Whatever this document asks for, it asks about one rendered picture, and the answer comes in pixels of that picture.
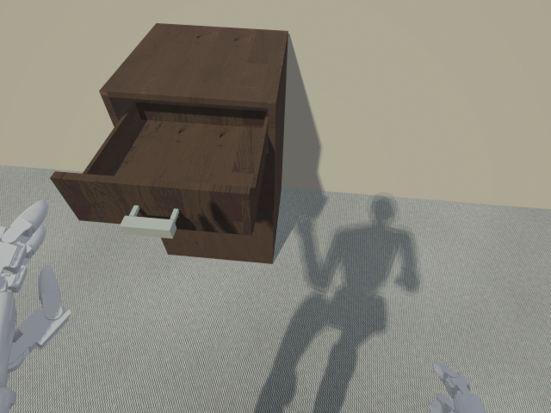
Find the cabinet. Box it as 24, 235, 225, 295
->
99, 23, 288, 264

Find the robot left hand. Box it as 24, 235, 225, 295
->
0, 200, 71, 388

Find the handle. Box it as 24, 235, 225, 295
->
120, 206, 179, 238

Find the drawer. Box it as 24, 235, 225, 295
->
50, 101, 268, 236

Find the robot right hand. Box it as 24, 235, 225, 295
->
430, 361, 486, 413

